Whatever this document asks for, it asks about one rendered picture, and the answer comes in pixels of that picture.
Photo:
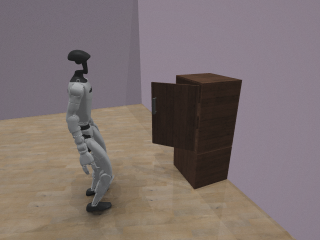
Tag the right robot forearm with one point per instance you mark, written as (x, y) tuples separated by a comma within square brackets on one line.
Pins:
[(75, 130)]

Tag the left robot thigh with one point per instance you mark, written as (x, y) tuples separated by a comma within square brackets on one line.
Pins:
[(98, 138)]

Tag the handle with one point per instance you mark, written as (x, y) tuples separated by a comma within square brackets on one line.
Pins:
[(154, 106)]

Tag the cupboard door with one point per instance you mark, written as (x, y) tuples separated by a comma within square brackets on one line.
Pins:
[(175, 121)]

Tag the left robot hand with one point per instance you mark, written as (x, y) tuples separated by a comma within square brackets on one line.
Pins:
[(94, 124)]

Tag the right robot hand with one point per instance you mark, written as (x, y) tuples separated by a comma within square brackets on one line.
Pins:
[(87, 159)]

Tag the left robot forearm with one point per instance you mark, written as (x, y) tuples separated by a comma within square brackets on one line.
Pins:
[(91, 121)]

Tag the robot torso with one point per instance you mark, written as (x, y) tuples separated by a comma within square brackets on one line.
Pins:
[(85, 107)]

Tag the robot right upper arm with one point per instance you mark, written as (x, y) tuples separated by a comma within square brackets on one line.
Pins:
[(76, 93)]

